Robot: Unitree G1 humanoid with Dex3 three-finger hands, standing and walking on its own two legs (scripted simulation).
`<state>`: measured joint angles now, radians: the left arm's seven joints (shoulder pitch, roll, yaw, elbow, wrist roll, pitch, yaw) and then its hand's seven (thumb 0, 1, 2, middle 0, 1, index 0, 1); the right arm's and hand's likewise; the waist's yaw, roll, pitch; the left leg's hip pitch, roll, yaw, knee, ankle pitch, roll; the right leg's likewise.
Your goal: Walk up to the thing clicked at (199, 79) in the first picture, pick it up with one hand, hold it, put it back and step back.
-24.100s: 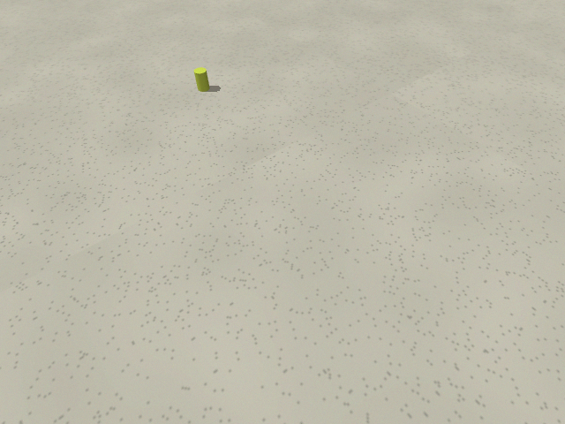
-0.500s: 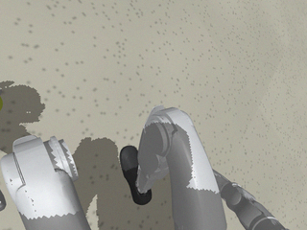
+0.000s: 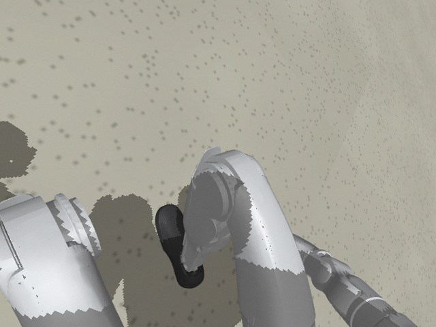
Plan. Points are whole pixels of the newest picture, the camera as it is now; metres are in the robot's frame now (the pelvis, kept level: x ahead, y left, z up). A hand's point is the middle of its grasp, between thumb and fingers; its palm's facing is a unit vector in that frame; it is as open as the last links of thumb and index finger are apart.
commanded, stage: loosen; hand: left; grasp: from the side
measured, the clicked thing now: out of the picture +0.44 +0.29 -0.22
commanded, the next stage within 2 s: open in 0.02 s
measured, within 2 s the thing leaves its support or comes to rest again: rests again in 0.84 s
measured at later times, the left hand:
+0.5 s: hand out of the picture +0.45 +0.29 -0.17, palm faces +0.36 -0.93 -0.01, open 13.8 cm
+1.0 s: hand out of the picture +0.43 +0.34 -0.09, palm faces +0.32 -0.94 -0.06, open 17.5 cm
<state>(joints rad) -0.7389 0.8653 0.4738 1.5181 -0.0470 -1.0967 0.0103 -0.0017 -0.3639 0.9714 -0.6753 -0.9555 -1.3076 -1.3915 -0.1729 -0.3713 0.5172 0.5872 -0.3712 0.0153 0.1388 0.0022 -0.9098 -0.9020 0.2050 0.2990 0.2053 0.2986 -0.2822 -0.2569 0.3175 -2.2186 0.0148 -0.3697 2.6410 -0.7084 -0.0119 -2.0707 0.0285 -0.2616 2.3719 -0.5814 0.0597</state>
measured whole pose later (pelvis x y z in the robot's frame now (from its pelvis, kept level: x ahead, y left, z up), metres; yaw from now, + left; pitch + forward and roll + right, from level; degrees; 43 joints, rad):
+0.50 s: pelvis +0.00 +0.00 +0.00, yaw -1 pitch +13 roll -19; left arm -0.75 0.89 0.48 1.51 -0.06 -1.11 0.00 -0.01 -0.46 0.37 -0.53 -0.46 -0.55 -0.47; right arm -0.16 -0.38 0.53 0.56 -0.37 0.02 0.14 0.00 -0.92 -0.90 0.21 0.30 0.21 0.30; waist -0.29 -0.27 0.32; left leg -2.21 0.02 -0.39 2.64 -0.71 -0.01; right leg -2.05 0.04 -0.28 2.35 -0.57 0.07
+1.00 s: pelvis +0.00 +0.00 +0.01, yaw +1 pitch +18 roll -17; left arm -0.64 0.81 0.49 1.16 -0.13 -0.88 -0.18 -0.02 -0.59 0.09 -0.08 -0.07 -0.09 -0.06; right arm -0.06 -0.36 0.39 0.60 -0.26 0.05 0.12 0.00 -0.90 -0.90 0.21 0.30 0.21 0.30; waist -0.21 -0.17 0.19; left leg -2.24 0.02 -0.31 2.58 -0.70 0.01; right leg -2.09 0.02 -0.23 2.34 -0.59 0.05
